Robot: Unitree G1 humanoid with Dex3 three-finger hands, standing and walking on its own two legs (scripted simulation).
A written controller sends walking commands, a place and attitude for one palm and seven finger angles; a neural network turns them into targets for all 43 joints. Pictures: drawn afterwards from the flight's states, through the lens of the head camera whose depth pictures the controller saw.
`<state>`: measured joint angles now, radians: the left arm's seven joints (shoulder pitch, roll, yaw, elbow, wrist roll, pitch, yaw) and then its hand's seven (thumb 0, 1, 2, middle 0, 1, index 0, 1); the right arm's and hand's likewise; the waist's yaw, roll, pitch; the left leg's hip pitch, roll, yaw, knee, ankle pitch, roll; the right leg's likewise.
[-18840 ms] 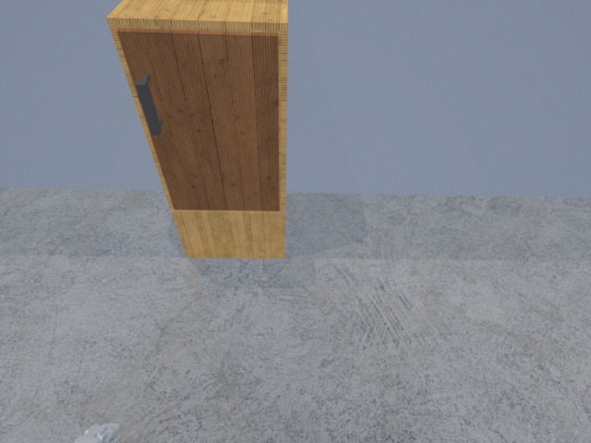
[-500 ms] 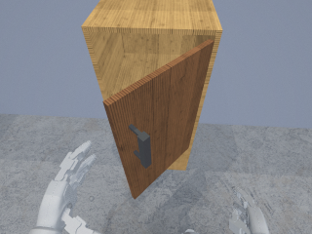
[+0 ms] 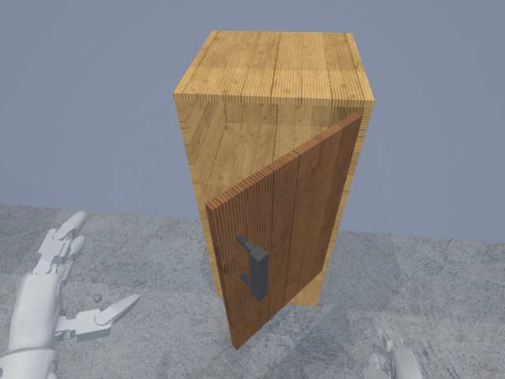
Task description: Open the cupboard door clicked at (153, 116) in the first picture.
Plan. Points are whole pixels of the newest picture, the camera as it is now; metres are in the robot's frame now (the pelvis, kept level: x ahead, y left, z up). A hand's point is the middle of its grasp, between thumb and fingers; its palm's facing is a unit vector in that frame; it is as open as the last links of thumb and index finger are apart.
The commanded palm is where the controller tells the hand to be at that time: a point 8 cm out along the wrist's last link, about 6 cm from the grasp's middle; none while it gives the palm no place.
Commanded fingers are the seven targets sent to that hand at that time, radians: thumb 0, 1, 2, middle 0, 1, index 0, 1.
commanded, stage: draw the hand back to the body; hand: left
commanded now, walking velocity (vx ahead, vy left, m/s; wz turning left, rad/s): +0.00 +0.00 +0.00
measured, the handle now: (251, 268) +0.32 +0.05 -0.02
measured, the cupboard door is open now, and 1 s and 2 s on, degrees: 48 48 48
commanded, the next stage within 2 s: step back with the hand held close in 0.66 s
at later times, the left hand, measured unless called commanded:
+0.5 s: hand (57, 261) +0.20 +0.26 +0.17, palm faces +0.44 -0.81 -0.38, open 7.6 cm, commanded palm +0.15 +0.30 +0.18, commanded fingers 0.00 0.90 0.90 -0.20 -0.30 -0.20 -0.30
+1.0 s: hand (69, 272) +0.19 +0.24 +0.16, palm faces +0.38 -0.81 -0.45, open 7.4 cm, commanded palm +0.13 +0.28 +0.19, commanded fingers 0.00 0.90 0.90 -0.20 -0.30 -0.20 -0.30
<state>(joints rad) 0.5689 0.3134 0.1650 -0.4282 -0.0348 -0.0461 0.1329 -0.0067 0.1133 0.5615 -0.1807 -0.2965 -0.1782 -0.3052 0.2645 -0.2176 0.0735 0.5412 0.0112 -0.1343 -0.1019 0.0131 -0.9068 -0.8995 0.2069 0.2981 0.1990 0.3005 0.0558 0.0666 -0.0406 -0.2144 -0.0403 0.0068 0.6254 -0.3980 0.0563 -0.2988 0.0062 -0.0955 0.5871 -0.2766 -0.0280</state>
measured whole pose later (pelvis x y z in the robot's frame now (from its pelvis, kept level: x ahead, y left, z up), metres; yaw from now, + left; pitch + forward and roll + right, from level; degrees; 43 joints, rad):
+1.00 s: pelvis -0.02 -0.01 +0.01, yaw -1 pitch -1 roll -1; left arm 0.50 0.35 0.37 -0.41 -0.04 -0.15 0.11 0.01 0.89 0.90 -0.21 -0.30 -0.21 -0.31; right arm 0.18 -0.25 0.02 0.59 0.00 -0.07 -0.06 0.01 -0.91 -0.90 0.21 0.30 0.20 0.30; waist 0.02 0.05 0.03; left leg -0.17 -0.02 0.02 0.46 -0.28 0.04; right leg -0.23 0.04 -0.08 0.38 -0.13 -0.05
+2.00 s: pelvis -0.18 -0.03 +0.01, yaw -3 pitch +5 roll -1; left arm 0.48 0.45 0.43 -0.60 -0.06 -0.18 0.14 0.01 0.89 0.90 -0.21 -0.30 -0.21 -0.31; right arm 0.09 -0.14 0.04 0.60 -0.03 -0.14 -0.03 0.01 -0.90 -0.90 0.21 0.30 0.20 0.30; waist 0.01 -0.06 0.04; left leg -0.47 0.05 0.06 0.33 0.05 0.02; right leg -0.17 0.05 -0.01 0.52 -0.38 -0.01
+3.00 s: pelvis -0.29 -0.05 +0.00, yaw -2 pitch -1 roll +0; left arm 0.52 0.43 0.40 -0.46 0.01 -0.21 0.14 0.01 0.89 0.90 -0.21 -0.30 -0.21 -0.31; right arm 0.26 -0.16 0.04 0.66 -0.02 -0.15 -0.04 0.01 -0.90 -0.90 0.21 0.30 0.20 0.30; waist -0.01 0.00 0.00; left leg -0.33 0.04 0.03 0.67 -0.35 0.00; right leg -0.29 0.03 -0.08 0.57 -0.26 -0.06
